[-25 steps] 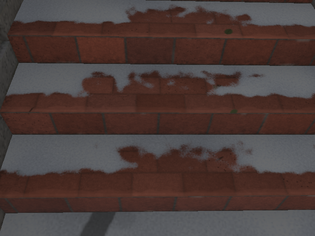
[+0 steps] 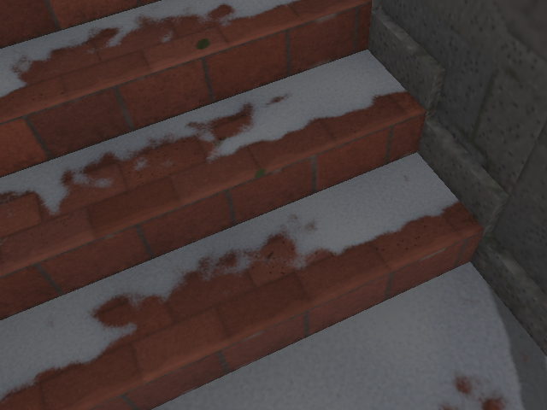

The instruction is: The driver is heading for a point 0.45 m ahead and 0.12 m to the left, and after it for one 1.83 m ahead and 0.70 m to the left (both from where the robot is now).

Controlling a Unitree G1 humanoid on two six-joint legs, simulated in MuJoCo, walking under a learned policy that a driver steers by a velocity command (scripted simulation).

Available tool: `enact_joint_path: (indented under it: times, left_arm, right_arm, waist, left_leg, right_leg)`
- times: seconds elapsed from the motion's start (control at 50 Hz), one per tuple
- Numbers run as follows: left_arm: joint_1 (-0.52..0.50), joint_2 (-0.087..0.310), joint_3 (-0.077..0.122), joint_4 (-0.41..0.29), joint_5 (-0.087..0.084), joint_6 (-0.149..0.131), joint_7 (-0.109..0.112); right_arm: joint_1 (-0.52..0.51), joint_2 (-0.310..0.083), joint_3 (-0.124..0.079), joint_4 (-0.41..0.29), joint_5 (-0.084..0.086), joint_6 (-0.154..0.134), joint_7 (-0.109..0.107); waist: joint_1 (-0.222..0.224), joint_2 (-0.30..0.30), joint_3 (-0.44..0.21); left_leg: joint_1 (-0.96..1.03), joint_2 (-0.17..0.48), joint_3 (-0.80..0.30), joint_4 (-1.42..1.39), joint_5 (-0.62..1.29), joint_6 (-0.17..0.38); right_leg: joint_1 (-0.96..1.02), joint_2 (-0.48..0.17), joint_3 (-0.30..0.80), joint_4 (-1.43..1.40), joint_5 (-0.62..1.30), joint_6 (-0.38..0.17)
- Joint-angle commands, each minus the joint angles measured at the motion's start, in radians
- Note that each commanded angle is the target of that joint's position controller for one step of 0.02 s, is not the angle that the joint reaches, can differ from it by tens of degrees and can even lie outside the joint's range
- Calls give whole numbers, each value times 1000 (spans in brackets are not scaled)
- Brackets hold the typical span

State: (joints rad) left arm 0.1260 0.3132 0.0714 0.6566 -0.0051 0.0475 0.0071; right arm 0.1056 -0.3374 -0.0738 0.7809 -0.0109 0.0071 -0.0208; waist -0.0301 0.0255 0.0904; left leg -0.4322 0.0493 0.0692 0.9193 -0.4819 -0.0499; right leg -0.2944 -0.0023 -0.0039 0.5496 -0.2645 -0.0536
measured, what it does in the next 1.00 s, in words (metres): walks ahead, turning left: left foot, then right foot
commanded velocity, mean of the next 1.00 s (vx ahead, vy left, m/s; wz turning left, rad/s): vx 0.15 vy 0.00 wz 0.32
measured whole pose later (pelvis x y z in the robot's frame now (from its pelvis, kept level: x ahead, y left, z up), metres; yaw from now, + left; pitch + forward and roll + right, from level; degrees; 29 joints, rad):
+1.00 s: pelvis +0.16 +0.04 +0.00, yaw +25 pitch +1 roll +0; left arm 0.04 0.32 0.05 0.78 -0.01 -0.12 -0.01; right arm 0.31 -0.31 -0.06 0.84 0.01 -0.05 -0.02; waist -0.07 -0.02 0.01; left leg -0.01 -0.05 -0.22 0.37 -0.37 0.02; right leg -0.35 0.00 0.03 0.43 -0.10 0.03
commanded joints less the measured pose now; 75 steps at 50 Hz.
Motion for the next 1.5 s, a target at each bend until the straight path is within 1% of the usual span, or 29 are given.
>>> enact_joint_path:
  times: [0.02, 0.1, 0.16, 0.24, 0.4, 0.5, 0.52, 0.54, 0.56, 0.62, 0.7, 0.72, 0.76, 0.8, 0.9, 0.98, 1.0, 1.02, 1.04, 1.08, 1.12, 1.26, 1.36, 1.38, 1.42, 1.44, 1.46, 1.48, 1.5]
  left_arm:
    - [-14, 150, 35, -63, 11, -56, 12]
    - [-17, 56, -23, -8, 38, -54, 40]
    - [-23, 69, -32, 38, 38, -54, 48]
    - [-35, 154, -8, 66, 17, -48, 62]
    - [-28, 159, 18, 82, 8, -33, 37]
    - [-61, 175, 32, 90, -9, -14, 58]
    - [-10, 148, 29, 104, -9, -22, 54]
    - [32, 82, 5, 74, 66, -18, 22]
    - [-29, 65, 2, 59, 77, -9, 15]
    - [-57, 137, 17, 81, 46, -32, -23]
    - [-35, 116, 8, 119, 60, -51, -35]
    - [-119, 137, 23, 76, -27, -98, -6]
    - [-165, 123, 16, 63, -18, -137, 15]
    - [-167, 115, 12, 65, -5, -154, 9]
    - [-180, 90, -5, 62, -14, -171, -17]
    - [-63, 130, 9, 87, -9, -184, -13]
    - [13, 153, 19, 99, -1, -189, -4]
    - [142, 196, 27, 107, 15, -192, 1]
    - [255, 295, 58, 164, 20, -181, -12]
    - [162, 130, 19, 145, 6, -182, -28]
    - [94, 86, 2, 131, 12, -174, -23]
    - [92, 108, -1, 137, 7, -158, -4]
    - [134, 123, -8, 147, -11, -126, -4]
    - [152, 69, -22, 177, 39, -122, -9]
    - [145, 92, -15, 182, 12, -124, -15]
    - [108, 80, -18, 167, -3, -130, -17]
    - [94, -25, -46, 126, 5, -133, -16]
    - [251, -90, -60, 158, 31, -112, 1]
    - [303, -35, -50, 171, 32, -95, 6]
  right_arm:
    - [-7, -104, -27, -46, 0, -11, -21]
    - [52, -82, -19, 15, 21, -25, -5]
    - [21, -64, -4, 28, 22, -28, 4]
    - [-32, -89, 3, 9, 24, -23, 19]
    - [-10, -63, 9, -8, 33, 3, 49]
    - [48, -86, -7, 7, 31, 0, 62]
    - [83, -135, -25, 11, 38, 4, 50]
    - [201, -209, -29, 36, -36, -2, 45]
    - [268, -279, -56, 58, -20, 6, 48]
    - [100, -139, -22, 27, 0, 20, 35]
    - [151, -133, -18, 61, 12, -15, 24]
    - [122, -126, -18, 19, 54, -58, 6]
    - [124, -148, -22, 30, 49, -82, -7]
    - [130, -170, -31, 19, 26, -77, -12]
    - [182, -154, -27, 16, 32, -69, -6]
    - [179, -114, -13, 13, 23, -68, 2]
    - [177, -83, -2, 6, 16, -71, 4]
    - [164, -25, 20, -20, 2, -75, 4]
    - [224, 23, 36, -58, 22, -85, 0]
    - [172, -127, 2, -35, 51, -88, -2]
    - [103, -95, 8, -50, 23, -91, 2]
    - [20, 37, 55, -107, 0, -78, 13]
    - [15, 8, 60, -106, 1, -50, 12]
    - [53, 20, 63, -90, -63, -42, 13]
    - [224, 28, 53, -33, -53, -62, 9]
    - [345, -2, 40, 17, -54, -72, 7]
    - [385, -93, 25, 27, -61, -83, 0]
    - [408, -148, 16, 30, -46, -83, 11]
    - [357, -186, -14, 24, -19, -61, 7]
  waist:
    - [25, -118, -168]
    - [5, -144, -189]
    - [27, -153, -126]
    - [69, -165, -47]
    - [56, -126, -119]
    - [-2, -120, -171]
    - [0, -20, -199]
    - [-8, 152, -201]
    - [-54, 156, -220]
    - [0, 85, -35]
    - [-3, 52, -59]
    - [-23, 52, -72]
    - [-33, 81, -54]
    - [-36, 101, -55]
    - [-52, 104, -35]
    - [27, 116, -68]
    - [68, 107, -121]
    - [127, -6, -241]
    - [97, -372, -309]
    - [89, -185, -126]
    - [63, -101, -68]
    - [47, -98, -107]
    - [39, -150, -122]
    - [16, -128, -126]
    - [-66, -124, -212]
    - [-122, -87, -236]
    - [-104, 118, -214]
    - [1, 124, -214]
    - [-3, 148, -268]
  left_leg:
    - [-261, 1, -115, 246, 19, -12]
    - [-88, -9, -112, 181, 188, -48]
    - [-18, -7, -143, -24, 222, -60]
    - [-31, 8, -117, -148, 160, -61]
    - [-9, 7, -51, -154, 47, -12]
    - [208, -42, 4, -483, 301, 59]
    - [361, 1, -98, -546, 455, 113]
    - [518, 276, -489, -597, 726, 209]
    - [527, 340, -606, -617, 643, 357]
    - [417, 174, -486, -752, -13, 287]
    - [461, 114, -424, -761, 196, 281]
    - [504, 157, -480, -775, 138, 300]
    - [521, 160, -486, -777, 150, 289]
    - [447, 131, -452, -753, 181, 277]
    - [285, 116, -434, -716, 227, 252]
    - [293, 103, -435, -591, 386, 211]
    - [267, 51, -398, -473, 503, 183]
    - [172, -13, -336, -221, 418, 140]
    - [-110, -160, -231, 53, -1, 75]
    - [-266, -60, -276, 254, 4, 91]
    - [-254, 9, -203, 219, 120, 87]
    - [-109, 22, -76, -63, 236, 3]
    - [13, -28, -21, -143, 234, 51]
    - [47, -51, 19, -187, 259, 90]
    - [268, -105, 37, -425, 394, 134]
    - [449, -80, 9, -535, 477, 139]
    - [575, 202, -325, -604, 739, 170]
    - [550, 334, -485, -516, 1194, 202]
    - [514, 381, -552, -603, 661, 338]
  right_leg:
    - [261, -267, 272, -224, 424, -182]
    - [218, -212, 138, -250, 487, -155]
    - [201, -199, 106, -287, 300, -140]
    - [212, -262, 169, -327, 145, -176]
    - [310, -318, 109, -207, 583, -212]
    - [246, -259, -12, -36, 562, -88]
    - [118, -205, -72, 81, 329, -19]
    - [-148, -47, -164, 328, -296, 55]
    - [-274, 32, -12, 459, -444, 56]
    - [-346, -53, 41, 427, -159, 53]
    - [-308, -37, 29, 378, -20, 94]
    - [-369, -38, 75, 300, 2, 97]
    - [-391, -40, 93, 176, 46, 114]
    - [-314, -21, 80, 83, 86, 129]
    - [-119, 1, 41, -44, 176, 127]
    - [60, 5, 12, -131, 169, 63]
    - [183, -17, 35, -155, 172, 33]
    - [379, -166, 201, -169, 167, -28]
    - [582, -341, 607, -301, 6, -178]
    - [441, -322, 534, -337, -150, -153]
    - [323, -257, 368, -364, 62, -142]
    - [168, -197, 128, -383, 482, -165]
    - [179, -244, 132, -310, 595, -158]
    - [209, -200, 66, -204, 830, -128]
    - [204, -144, 24, 66, 1001, -99]
    - [77, -98, 16, 244, 790, -68]
    - [-187, 15, -18, 548, 61, -11]
    - [-278, 67, 86, 767, -217, -1]
    - [-359, 65, 72, 949, -217, 2]
Keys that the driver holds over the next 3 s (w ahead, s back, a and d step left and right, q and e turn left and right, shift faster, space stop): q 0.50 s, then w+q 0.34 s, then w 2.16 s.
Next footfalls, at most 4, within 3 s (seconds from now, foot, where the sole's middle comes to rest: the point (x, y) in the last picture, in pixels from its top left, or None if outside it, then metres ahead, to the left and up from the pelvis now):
0.52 left None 0.04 0.13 -0.77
1.00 right None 0.32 -0.02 -0.77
1.46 left None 0.37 0.23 -0.77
1.90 right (227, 293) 0.66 0.16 -0.62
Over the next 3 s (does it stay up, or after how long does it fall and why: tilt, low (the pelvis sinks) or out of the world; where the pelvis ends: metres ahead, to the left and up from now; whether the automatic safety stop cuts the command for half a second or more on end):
stays up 1.06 0.41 0.35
